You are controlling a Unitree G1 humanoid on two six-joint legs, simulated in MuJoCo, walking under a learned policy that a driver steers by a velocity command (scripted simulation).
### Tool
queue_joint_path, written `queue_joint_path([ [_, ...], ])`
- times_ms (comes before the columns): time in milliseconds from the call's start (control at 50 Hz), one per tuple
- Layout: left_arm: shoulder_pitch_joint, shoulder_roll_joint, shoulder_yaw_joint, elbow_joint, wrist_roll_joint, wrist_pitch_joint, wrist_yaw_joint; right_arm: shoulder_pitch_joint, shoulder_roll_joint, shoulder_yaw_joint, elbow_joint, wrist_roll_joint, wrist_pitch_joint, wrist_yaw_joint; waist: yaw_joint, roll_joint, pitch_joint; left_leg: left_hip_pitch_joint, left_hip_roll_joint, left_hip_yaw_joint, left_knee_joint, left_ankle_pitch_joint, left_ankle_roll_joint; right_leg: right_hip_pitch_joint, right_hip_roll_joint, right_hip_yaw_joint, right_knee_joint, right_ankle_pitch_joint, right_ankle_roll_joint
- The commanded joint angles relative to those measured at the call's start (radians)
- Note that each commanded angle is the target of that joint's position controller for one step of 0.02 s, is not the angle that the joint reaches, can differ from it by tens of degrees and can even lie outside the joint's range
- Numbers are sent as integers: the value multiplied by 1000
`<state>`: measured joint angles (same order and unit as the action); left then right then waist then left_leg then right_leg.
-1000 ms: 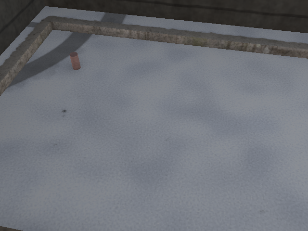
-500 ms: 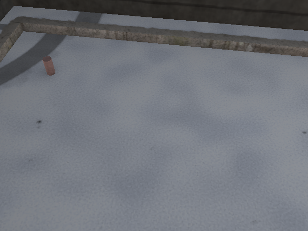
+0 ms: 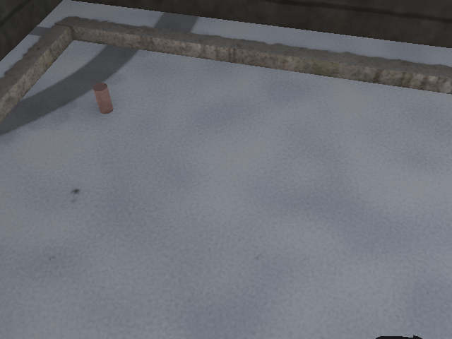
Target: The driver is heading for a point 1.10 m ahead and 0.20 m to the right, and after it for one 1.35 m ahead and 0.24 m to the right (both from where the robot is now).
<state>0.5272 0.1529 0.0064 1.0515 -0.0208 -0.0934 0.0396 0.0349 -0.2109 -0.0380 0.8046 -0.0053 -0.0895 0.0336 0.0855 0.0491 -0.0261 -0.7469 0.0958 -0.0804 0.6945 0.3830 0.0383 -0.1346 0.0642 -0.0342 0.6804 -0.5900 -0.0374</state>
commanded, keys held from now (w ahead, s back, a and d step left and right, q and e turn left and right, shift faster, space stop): w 0.24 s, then w+e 0.76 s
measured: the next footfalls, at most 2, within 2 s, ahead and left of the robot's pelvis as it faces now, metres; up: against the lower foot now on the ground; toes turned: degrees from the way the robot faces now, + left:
left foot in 0.16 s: +0.29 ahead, +0.15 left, -0.15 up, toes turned +1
right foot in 0.70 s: +0.59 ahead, -0.09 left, -0.15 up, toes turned -12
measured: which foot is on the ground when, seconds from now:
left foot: up 0.00-0.14, down 0.16-0.68, up 0.70-1.00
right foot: down 0.00-0.18, up 0.20-0.68, down 0.70-1.00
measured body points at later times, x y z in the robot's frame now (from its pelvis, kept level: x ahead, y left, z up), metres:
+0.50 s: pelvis +0.32 +0.06 -0.11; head +0.35 +0.07 +0.34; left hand +0.50 +0.29 -0.23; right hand +0.26 -0.19 -0.25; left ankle +0.25 +0.15 -0.85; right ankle +0.48 -0.11 -0.79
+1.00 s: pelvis +0.60 -0.03 -0.10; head +0.63 -0.06 +0.35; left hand +0.74 +0.21 -0.22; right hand +0.70 -0.34 -0.19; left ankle +0.81 +0.11 -0.78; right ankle +0.55 -0.08 -0.85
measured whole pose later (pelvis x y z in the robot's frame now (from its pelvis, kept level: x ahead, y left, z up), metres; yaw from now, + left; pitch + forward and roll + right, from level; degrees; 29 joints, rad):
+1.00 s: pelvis +0.60 -0.03 -0.10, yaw -21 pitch +3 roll +1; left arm 0.34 0.24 0.07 0.78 -0.02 -0.05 0.00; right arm 0.04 -0.28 -0.07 0.75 -0.01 -0.10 -0.01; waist 0.06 0.02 0.03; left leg -0.68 0.08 -0.11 0.74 -0.07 -0.05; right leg -0.18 0.13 0.14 0.34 -0.19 -0.11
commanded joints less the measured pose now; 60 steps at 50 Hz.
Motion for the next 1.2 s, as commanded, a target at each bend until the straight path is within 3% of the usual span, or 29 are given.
queue_joint_path([
  [20, 11, 153, 33, -35, -8, 7, 10, -141, -5, 1, -106, 19, 1, 33, 21, -121, 121, 226, -52, 34, -194, 162, -5, -196, -192, 163, -140, 304, -127],
  [80, 28, 137, 43, -40, -14, 30, 7, -160, -37, 3, -110, 37, 5, 38, 45, -102, 163, 148, -11, 10, -334, 52, -3, 12, -208, 184, 13, 355, -114],
  [120, 43, 154, 49, -32, -1, 46, 7, -108, -68, -10, -83, 30, -9, 49, 27, -90, 138, 208, 4, 25, -377, -18, 12, 91, -214, 208, 163, 501, -110],
  [160, 2, 166, 51, -25, 24, 43, -15, 288, -145, -52, 48, 17, -4, 38, -171, -39, -34, 725, -27, 101, -324, -42, 51, -104, -158, 171, 579, 648, -75],
  [180, 96, 64, 36, 5, 13, 22, -35, 493, -188, -58, 124, -4, -1, 39, -201, 167, -192, 1168, 123, -13, -74, 302, 136, -457, -28, 142, 1043, -35, -12],
  [200, 192, 78, 25, -5, -26, -11, -44, 516, -208, -54, 129, -6, 8, 32, -180, 262, -332, 1365, 237, -198, 105, 445, 219, -713, -14, 245, 1277, -262, 13],
  [220, 119, 137, 33, -73, -51, -34, -44, 556, -260, -75, 143, 18, 23, 27, -215, 261, -435, 1372, 331, -423, -58, 7, 319, -818, -21, 266, 1313, -204, 32],
  [240, -35, 140, 32, -151, -68, -34, -25, 485, -244, -74, 156, 33, 26, 14, -174, 120, -343, 1231, 326, -530, -287, -615, 319, -910, -94, 148, 1136, -30, 34],
  [260, -145, 161, 41, -169, -62, -18, 0, 342, -168, -52, 105, 9, 18, 6, -156, -25, -193, 1008, 323, -537, -392, -719, 296, -888, -125, 110, 1113, 104, 26],
  [280, -146, 174, 48, -174, -45, 1, 11, 206, -142, -34, 65, -7, -5, 7, -89, -83, -112, 764, 331, -505, -409, -650, 292, -779, -163, 147, 955, 253, 20],
  [320, -131, 126, 59, -152, 1, 24, 5, 152, -80, -17, 88, -15, -34, 4, -24, -47, 12, 459, 218, -281, -399, -363, 207, -606, -206, 202, 718, 360, 26],
  [380, -222, 100, 64, -200, 6, 23, -11, 252, -94, -21, 135, -21, -36, -34, -49, 54, 29, 465, 161, -96, -441, -123, 189, -575, -196, 185, 447, 461, 48],
  [480, -425, 73, 52, -284, 5, 28, -51, 315, -127, -32, 151, 6, -21, -62, -101, 14, 37, 588, 120, 71, -474, -96, 107, -535, -127, 114, 84, 725, 2],
  [580, -586, 80, 48, -363, 3, 36, -81, 402, -138, -37, 184, 12, 4, -68, -149, -16, 120, 785, 170, 126, -447, -142, 90, -632, -109, 60, -8, 627, -31],
  [640, -588, 105, 56, -400, 6, 30, -99, 369, -191, -52, 161, 15, 21, -71, -112, 28, 76, 826, 175, 182, -308, 206, 66, -502, -50, -44, -42, 442, -77],
  [680, -350, 184, 98, -351, 2, 33, -102, 326, -218, -57, 133, 16, 29, -77, 22, 40, -64, 735, 141, 230, 8, 402, 37, -138, 21, -68, -102, 466, -135],
  [700, -160, 295, 137, -311, 2, 40, -83, 312, -204, -49, 98, 3, 18, -78, 92, -73, -176, 466, 85, 254, 338, 103, -10, 206, -117, 181, -126, 561, -209],
  [720, -145, 391, 146, -312, 3, 29, -83, 429, -55, -1, 58, -19, -18, -46, -23, -298, -316, 65, -136, 122, 677, -918, -53, 540, -381, 769, -251, 429, -411],
  [740, -77, 310, 128, -309, 10, 31, -73, 321, -155, -25, 45, 17, -63, -26, 52, -219, -353, -57, -121, -52, 739, -935, -27, 582, -386, 859, -358, 323, -398],
  [760, -158, 265, 116, -314, 12, 24, -65, 223, -187, -38, 8, 45, -77, -26, 36, -188, -180, -137, -78, -35, 696, -844, -11, 463, -351, 703, -370, 395, -344],
  [780, -247, 239, 108, -338, 6, 19, -64, 191, -176, -37, 1, 29, -78, -35, -14, -67, -101, -79, -35, -30, 599, -766, -8, 294, -305, 582, -379, 514, -307],
  [800, -314, 215, 101, -357, 6, 18, -66, 186, -175, -47, 8, 6, -69, -46, -57, -18, -55, 3, -10, -17, 515, -734, -21, 148, -267, 491, -391, 642, -280],
  [860, -329, 201, 94, -367, 3, 13, -59, 204, -145, -55, -24, -8, -28, -51, -119, -51, -46, 146, 10, -2, 391, -690, -62, -37, -217, 393, -434, 780, -271],
  [920, -265, 242, 104, -352, -1, 15, -34, 87, -117, -48, -81, -16, -16, -55, -91, -82, -11, 129, -20, 27, 209, -539, -100, -100, -175, 331, -444, 797, -252],
  [1000, -188, 243, 104, -335, -6, 31, -24, -62, -90, -34, -135, -3, -19, -42, -33, -125, 9, 206, -87, 33, -69, -329, -92, -127, -123, 323, -418, 667, -182],
  [1100, -123, 228, 98, -310, -9, 35, -20, -135, -133, -36, -178, 9, -42, -16, -6, -148, 17, 236, -102, 7, -208, -354, -57, 14, -186, 434, -339, 576, -169],
  [1160, -150, 226, 95, -314, -2, 39, -20, -21, -169, -51, -160, 5, -61, -18, -72, -183, -19, 397, -119, 44, -285, -426, 7, 70, -177, 450, -227, 768, -143],
  [1180, -180, 202, 85, -330, 6, 36, -26, 103, -204, -64, -137, -8, -65, -24, -131, -166, -113, 600, -55, -2, -260, -387, 56, 18, -135, 406, -75, 831, -116],
  [1200, -150, 167, 70, -345, 24, 28, -28, 268, -267, -82, -121, -16, -62, -28, -174, -34, -252, 905, 109, -194, -207, -321, 148, -179, -49, 320, 205, 621, -70],
])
